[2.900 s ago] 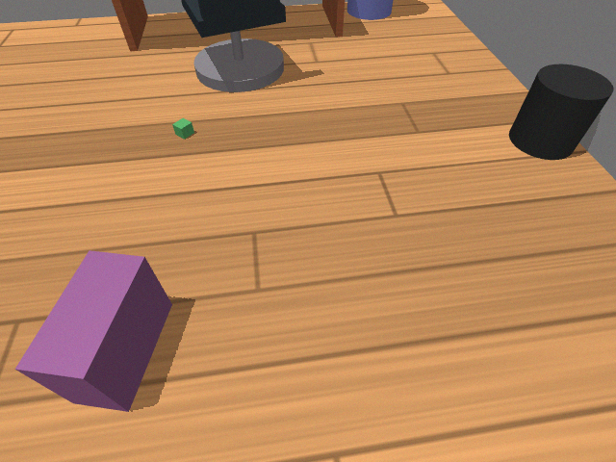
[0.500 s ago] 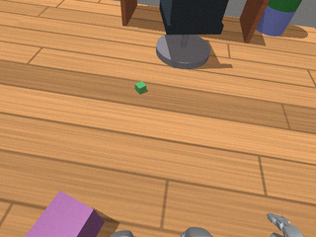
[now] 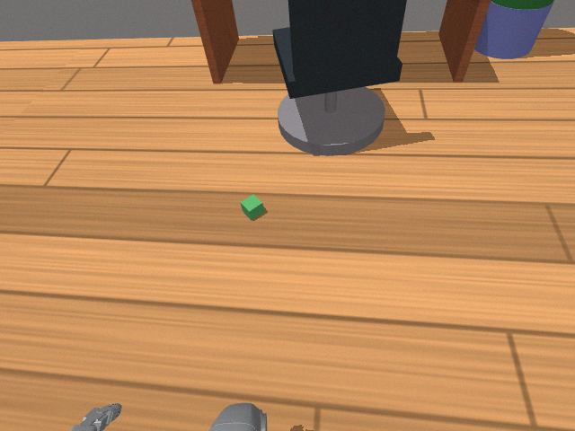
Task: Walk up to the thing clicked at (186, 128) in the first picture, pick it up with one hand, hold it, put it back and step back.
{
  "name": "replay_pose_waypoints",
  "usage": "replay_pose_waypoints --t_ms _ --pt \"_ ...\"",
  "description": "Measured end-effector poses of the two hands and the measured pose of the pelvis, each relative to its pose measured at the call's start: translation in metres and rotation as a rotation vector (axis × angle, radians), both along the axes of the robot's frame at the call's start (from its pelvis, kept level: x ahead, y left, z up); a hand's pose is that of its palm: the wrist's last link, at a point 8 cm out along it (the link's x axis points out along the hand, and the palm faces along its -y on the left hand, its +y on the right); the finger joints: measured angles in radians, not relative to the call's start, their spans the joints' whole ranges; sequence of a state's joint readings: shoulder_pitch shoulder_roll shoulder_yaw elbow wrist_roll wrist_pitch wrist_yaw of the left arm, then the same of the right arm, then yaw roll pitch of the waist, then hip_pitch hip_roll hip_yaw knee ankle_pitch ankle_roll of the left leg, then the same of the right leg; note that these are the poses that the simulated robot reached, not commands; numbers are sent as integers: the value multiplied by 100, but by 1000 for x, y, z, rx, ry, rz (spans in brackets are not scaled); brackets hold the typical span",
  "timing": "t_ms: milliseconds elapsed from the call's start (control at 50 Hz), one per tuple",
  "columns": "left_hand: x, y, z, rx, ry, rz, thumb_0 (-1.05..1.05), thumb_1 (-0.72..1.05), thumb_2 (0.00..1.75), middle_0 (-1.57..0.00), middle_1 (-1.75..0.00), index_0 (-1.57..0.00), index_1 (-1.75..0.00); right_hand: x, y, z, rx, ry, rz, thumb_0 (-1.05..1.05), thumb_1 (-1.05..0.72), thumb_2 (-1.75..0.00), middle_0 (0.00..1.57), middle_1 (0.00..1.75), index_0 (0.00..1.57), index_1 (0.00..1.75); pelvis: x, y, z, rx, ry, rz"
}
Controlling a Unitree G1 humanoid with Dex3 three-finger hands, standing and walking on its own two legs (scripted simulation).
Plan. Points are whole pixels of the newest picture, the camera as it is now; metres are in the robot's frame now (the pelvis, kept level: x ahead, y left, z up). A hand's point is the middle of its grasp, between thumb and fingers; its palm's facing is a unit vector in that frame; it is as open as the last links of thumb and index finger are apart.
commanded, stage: walk up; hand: left
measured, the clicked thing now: (252, 207) +1.07 +0.24 -0.74
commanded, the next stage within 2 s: none
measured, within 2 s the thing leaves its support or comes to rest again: neither
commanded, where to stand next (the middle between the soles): +0.68 +0.01 m, yaw +0 degrees
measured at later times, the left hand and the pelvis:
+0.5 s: hand (137, 356) +0.26 +0.30 -0.15, palm faces -0.06 -0.94 -0.33, open 7.3 cm; pelvis +0.22 +0.03 +0.00, yaw -1 degrees
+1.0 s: hand (171, 262) +0.43 +0.27 -0.13, palm faces -0.01 -0.92 -0.40, open 7.3 cm; pelvis +0.40 -0.01 +0.00, yaw +1 degrees
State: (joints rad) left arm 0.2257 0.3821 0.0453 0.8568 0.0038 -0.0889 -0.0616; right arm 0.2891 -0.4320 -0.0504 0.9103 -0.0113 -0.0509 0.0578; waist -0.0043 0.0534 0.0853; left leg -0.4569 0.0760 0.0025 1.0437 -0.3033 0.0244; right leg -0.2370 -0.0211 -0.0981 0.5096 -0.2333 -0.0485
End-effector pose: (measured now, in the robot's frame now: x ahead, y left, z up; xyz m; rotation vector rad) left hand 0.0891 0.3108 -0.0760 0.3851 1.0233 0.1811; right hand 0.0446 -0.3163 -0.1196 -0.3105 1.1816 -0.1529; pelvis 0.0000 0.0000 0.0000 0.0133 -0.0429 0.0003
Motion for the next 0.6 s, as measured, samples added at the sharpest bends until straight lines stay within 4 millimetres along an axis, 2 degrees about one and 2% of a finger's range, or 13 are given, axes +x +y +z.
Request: replay_pose_waypoints --t_ms 100,200,280,320,380,460,600 --pt "10 7 -6 -9 67 38 1 90 90 -21 -30 -21 -31 60 0 12 -14 -12 35 1 -90 -90 21 30 20 30 44 1 3 -17 9 5" --pt "24 24 -26 -31 128 91 1 90 90 -21 -30 -21 -31 130 11 17 -47 -31 76 1 -90 -90 21 30 20 30 93 12 -5 -39 9 16" --pt "46 41 -51 -41 187 116 1 90 90 -21 -30 -21 -30 190 28 18 -79 -97 101 1 -90 -90 21 30 20 30 135 26 -18 -17 3 14" --pt "62 42 -56 -47 214 115 1 91 90 -21 -30 -21 -30 212 35 23 -80 -146 93 1 -90 -90 21 30 20 30 149 31 -18 -18 -2 9" --pt "95 41 -54 -58 214 87 1 91 90 -21 -30 -21 -30 230 41 34 -75 -179 66 1 -90 -90 21 30 20 30 171 32 -11 -13 -7 2" --pt "141 37 -46 -69 180 50 1 91 90 -21 -30 -21 -30 244 39 40 -74 -159 49 1 -90 -90 21 30 20 30 201 30 -3 -3 -7 -11" --pt "221 25 -28 -35 143 12 1 91 90 -21 -30 -21 -30 263 10 24 -58 -89 5 1 -90 -90 21 30 20 30 256 14 -4 15 -5 -16"
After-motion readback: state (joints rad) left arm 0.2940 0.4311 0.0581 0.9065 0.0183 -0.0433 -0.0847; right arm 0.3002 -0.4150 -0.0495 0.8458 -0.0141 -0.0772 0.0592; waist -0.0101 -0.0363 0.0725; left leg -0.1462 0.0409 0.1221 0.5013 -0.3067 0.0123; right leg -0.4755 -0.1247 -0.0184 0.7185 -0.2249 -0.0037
